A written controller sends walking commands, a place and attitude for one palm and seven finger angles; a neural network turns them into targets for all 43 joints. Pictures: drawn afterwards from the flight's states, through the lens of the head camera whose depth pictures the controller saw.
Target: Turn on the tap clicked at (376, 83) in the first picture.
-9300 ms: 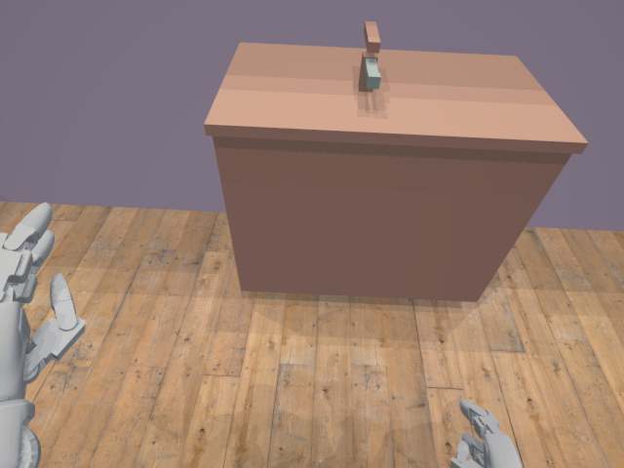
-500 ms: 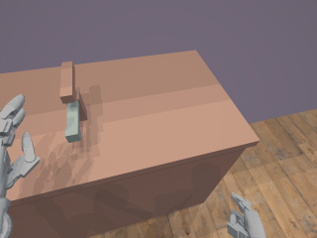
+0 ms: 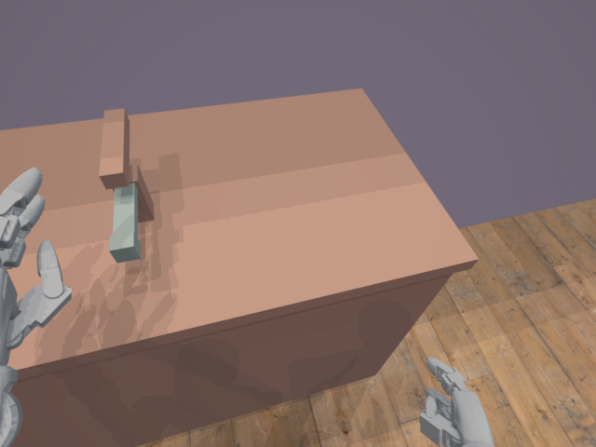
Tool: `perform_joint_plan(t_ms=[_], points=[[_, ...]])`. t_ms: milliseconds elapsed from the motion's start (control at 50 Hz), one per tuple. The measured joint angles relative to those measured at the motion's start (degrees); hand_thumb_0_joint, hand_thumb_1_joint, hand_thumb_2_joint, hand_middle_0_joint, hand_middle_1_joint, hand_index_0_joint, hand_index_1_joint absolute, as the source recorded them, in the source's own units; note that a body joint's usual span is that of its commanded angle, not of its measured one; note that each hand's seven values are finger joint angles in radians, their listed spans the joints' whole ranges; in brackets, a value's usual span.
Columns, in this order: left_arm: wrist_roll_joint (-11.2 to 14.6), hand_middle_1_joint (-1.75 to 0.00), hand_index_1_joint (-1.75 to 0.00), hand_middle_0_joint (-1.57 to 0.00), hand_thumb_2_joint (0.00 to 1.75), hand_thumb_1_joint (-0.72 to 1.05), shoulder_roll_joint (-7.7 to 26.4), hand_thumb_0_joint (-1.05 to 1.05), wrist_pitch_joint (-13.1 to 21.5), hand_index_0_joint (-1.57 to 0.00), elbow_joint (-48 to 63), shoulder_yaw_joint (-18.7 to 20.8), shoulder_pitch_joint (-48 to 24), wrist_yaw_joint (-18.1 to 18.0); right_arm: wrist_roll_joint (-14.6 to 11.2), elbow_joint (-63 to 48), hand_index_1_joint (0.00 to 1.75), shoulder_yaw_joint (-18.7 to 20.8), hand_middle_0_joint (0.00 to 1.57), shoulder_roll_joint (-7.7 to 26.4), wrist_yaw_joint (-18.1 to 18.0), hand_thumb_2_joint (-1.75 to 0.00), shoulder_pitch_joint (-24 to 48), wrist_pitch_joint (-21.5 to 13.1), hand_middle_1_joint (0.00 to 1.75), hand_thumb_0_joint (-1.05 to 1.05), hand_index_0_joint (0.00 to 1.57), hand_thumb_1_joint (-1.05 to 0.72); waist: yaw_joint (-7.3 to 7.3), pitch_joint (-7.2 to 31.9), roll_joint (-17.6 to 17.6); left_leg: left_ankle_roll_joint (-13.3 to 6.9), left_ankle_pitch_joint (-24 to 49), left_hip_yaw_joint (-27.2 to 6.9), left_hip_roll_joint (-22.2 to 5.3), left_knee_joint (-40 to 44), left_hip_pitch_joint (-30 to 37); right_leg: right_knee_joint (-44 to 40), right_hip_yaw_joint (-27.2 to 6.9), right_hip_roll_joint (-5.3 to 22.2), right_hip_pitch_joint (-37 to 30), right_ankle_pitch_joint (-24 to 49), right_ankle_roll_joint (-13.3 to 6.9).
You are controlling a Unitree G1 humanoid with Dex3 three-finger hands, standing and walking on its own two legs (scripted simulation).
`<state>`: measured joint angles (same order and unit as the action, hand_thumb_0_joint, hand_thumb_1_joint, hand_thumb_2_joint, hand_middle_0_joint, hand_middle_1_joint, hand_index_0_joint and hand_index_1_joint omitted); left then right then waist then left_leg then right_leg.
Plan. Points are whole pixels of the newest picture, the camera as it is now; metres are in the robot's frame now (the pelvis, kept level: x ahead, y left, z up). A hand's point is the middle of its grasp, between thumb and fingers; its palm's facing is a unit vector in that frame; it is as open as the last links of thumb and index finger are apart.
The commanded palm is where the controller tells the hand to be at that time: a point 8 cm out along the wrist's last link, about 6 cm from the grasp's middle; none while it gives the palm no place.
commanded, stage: shuffle to correct the standing spot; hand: left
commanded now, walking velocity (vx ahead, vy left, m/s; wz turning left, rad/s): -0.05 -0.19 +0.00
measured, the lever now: (125, 247) +0.32 +0.25 +0.09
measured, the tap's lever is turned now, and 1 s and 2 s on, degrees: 0 0 0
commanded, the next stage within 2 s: none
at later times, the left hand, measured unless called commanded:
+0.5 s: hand (124, 315) +0.21 +0.19 +0.15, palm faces +0.33 -0.85 -0.41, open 7.4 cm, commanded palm +0.15 +0.23 +0.17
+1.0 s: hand (117, 308) +0.21 +0.19 +0.16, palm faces +0.30 -0.84 -0.46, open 7.4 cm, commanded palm +0.15 +0.23 +0.17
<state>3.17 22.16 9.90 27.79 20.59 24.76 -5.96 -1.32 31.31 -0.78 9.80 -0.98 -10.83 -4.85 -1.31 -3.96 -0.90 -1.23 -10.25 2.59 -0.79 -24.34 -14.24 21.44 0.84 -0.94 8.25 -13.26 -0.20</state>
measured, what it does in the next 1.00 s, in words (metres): stands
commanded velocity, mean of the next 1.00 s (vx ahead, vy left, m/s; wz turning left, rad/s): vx -0.06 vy -0.19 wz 0.00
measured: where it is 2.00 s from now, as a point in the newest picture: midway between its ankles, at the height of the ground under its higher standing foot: outside the picture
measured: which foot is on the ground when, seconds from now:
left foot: down 0.00-1.00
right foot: down 0.00-1.00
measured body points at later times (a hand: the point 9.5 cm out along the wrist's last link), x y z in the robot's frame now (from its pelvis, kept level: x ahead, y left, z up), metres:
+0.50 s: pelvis -0.01 -0.05 -0.01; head +0.02 -0.05 +0.44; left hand +0.18 +0.23 +0.17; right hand +0.16 -0.30 -0.09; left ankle +0.03 +0.10 -0.74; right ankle -0.02 -0.12 -0.74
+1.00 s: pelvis -0.01 -0.05 -0.01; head +0.04 -0.04 +0.44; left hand +0.19 +0.24 +0.18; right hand +0.17 -0.27 -0.09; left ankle +0.03 +0.10 -0.74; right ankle -0.02 -0.12 -0.74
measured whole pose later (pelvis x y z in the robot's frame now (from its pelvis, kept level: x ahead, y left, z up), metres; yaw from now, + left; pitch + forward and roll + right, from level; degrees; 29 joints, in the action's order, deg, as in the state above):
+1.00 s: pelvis -0.01 -0.05 -0.01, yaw +0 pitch +1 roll -1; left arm 5.2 25.0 8.1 33.2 22.5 28.4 -4.5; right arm -1.1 30.8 1.0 10.7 -1.5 -11.9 -4.3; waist -0.5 -4.7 0.1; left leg 2.6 -13.3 -0.1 -5.1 -32.2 -19.6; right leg 28.4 3.1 -5.3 12.9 -16.3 -4.3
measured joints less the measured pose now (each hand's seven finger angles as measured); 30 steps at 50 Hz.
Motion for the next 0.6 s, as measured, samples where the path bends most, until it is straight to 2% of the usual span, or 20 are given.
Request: perform_joint_plan(t_ms=[320, 420, 600], points=[[1.54, -0.3, -0.3, -0.21, 0.89, 0.89, 0.8, 0.01, -1.07, -0.21, 2.07, 0.32, 2.42, 1.28, -0.25, -0.12, 0.3, 2.02, 0.2, 1.95, -0.42, -0.9, -0.49, 0.85, 0.3, 0.01, 0.2, -0.91, 0.53, 0.33, 2.03, 3.25, -1.45, -1.86, -3.94, -4.5, -2.89, 3.13, 1.44, -4.0, 2.21, -1.01, -3.55], [2.22, -0.3, -0.3, -0.21, 0.89, 0.89, 0.64, 0.01, -1.7, -0.21, 1.67, 0.38, 3.11, 1.22, -0.46, 0.15, 0.3, 2.71, 0.2, 2.7, -0.67, -0.9, -0.85, 1.0, 0.3, 0.01, 0.2, -0.91, 1.05, 1.03, 2.34, 2.54, -2.67, -2.31, -4.52, -6.89, -4.2, 5.39, 1.86, -4.64, 3.42, -2.09, -4.41], [2.24, -0.3, -0.3, -0.21, 0.89, 0.88, 0.77, 0.01, -1.78, -0.21, 2.93, 0.41, 2.83, 0.92, -0.1, 0.63, 0.3, 2.64, 0.2, 2.39, -0.98, -0.9, -1.9, 0.86, 0.3, 0.01, 0.2, -0.91, 1.05, 0.51, 1.1, 3.52, -2.68, -2.46, -4.46, -7.02, -4.11, 7.04, 2.06, -4.52, 3.98, -3.07, -4.54]])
